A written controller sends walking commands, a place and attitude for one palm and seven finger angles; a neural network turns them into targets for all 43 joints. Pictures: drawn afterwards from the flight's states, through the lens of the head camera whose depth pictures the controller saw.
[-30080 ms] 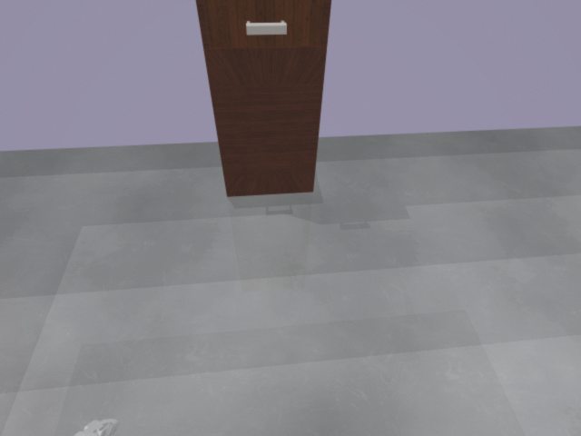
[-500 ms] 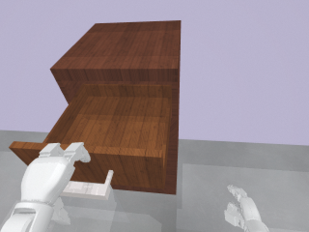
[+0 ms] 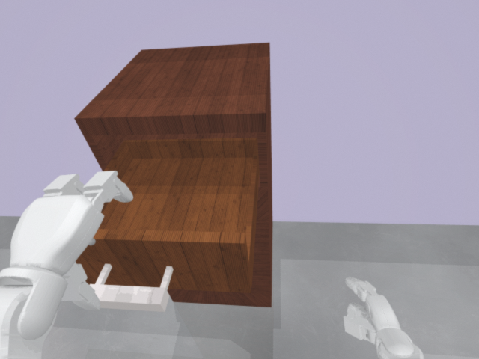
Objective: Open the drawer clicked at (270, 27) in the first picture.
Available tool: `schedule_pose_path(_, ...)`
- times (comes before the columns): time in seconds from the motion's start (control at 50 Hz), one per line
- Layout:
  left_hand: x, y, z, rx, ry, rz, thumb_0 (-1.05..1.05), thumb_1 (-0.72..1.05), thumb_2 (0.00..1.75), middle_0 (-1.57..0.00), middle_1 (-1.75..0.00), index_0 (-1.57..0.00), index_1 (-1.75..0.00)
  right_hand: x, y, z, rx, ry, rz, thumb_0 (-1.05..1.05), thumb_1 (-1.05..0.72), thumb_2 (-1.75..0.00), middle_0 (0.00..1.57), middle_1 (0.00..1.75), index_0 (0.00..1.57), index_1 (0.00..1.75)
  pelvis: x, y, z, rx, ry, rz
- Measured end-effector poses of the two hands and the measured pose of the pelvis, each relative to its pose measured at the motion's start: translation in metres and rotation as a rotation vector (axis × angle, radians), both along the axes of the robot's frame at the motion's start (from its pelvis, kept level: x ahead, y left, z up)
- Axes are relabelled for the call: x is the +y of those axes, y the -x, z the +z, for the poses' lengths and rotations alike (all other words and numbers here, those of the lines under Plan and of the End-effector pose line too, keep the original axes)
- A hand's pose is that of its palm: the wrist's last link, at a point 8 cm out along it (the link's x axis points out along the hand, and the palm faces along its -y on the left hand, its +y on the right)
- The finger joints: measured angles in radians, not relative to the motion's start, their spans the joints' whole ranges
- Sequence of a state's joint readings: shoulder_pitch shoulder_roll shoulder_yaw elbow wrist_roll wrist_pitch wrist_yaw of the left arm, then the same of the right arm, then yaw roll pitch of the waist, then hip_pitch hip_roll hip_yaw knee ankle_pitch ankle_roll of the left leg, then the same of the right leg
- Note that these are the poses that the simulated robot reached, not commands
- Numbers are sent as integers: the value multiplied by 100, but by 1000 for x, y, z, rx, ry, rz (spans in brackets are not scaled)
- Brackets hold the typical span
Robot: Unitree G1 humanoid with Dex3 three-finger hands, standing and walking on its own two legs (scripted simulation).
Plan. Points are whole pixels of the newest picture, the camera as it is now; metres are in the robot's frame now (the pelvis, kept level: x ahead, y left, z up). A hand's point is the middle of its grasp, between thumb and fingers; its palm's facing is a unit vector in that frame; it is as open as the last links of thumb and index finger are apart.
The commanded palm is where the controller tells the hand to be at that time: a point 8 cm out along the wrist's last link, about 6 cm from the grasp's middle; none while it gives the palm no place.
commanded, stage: lift the hand off the handle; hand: left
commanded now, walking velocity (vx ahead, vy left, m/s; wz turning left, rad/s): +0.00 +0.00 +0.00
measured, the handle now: (131, 284) +0.21 +0.24 +0.03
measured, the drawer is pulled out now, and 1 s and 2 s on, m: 0.29 0.29 0.29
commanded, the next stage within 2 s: draw the hand back to the body in 0.08 s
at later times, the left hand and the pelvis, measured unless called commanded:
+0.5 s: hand (74, 236) +0.19 +0.25 +0.19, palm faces +0.20 -0.03 -0.98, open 13.8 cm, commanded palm +0.14 +0.24 +0.23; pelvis -0.01 -0.01 +0.00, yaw +1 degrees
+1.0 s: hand (78, 229) +0.19 +0.23 +0.21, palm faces +0.46 -0.80 -0.38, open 13.4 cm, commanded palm +0.13 +0.26 +0.23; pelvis +0.01 -0.01 +0.00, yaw +2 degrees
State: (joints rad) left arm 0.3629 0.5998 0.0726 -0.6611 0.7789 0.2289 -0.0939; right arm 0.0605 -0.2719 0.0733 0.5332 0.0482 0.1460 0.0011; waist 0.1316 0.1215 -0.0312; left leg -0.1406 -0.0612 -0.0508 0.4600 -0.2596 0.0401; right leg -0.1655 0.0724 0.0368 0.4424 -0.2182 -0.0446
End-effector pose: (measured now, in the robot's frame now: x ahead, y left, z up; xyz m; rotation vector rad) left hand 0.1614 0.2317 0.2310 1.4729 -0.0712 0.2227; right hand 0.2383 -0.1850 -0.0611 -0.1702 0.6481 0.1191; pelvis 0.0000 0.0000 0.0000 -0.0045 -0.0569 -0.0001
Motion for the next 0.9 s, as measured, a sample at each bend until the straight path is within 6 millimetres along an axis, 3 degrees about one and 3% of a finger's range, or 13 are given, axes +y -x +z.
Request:
schedule_pose_path(0.08,8,5,12,-33,-34,27,0,-49,30,-33,-120,-32,-120,-3,3,-3,12,-1,3,1,-91,-90,20,30,20,30,-3,2,0,-3,0,5)
schedule_pose_path(0.18,20,6,3,22,18,97,0,-49,30,-32,-120,-31,-120,-4,7,-8,26,-12,7,1,-91,-90,20,30,20,30,-7,7,-1,0,-2,15)
schedule_pose_path(0.28,4,4,-11,70,37,37,-1,-49,30,-32,-120,-31,-120,-3,11,-10,15,1,19,1,-91,-90,20,30,20,30,-8,9,-2,2,-2,21)
schedule_pose_path(0.38,-6,2,-5,29,-40,-37,0,-49,30,-33,-120,-32,-120,-2,14,-11,12,2,22,1,-91,-90,20,30,20,30,-11,9,-2,-1,-1,17)
schedule_pose_path(0.5,16,1,8,-7,-42,51,0,-49,30,-33,-120,-32,-120,-6,16,-14,28,-20,10,1,-91,-90,20,30,20,30,-14,8,-3,2,-3,17)
schedule_pose_path(0.6,27,4,-5,74,1,103,0,-49,30,-32,-120,-31,-120,-12,16,-16,26,-6,-1,1,-91,-90,20,30,20,30,-14,8,-4,10,-3,20)
schedule_pose_path(0.7,18,10,-18,123,6,31,-1,-49,30,-32,-120,-31,-120,-18,15,-12,6,42,-2,1,-91,-90,20,30,20,30,-12,7,-4,12,2,27)
schedule_pose_path(0.8,14,17,-9,52,-41,-31,0,-49,30,-33,-120,-32,-120,-17,12,-8,-7,64,1,1,-91,-90,20,30,20,30,-10,4,-5,11,9,30)
schedule_pose_path(0.9,28,18,-2,-252,634,-128,-1,-46,31,-32,-118,-32,-118,-10,19,-4,-67,27,-53,1,-91,-90,20,30,20,30,-10,3,-3,-11,10,38)
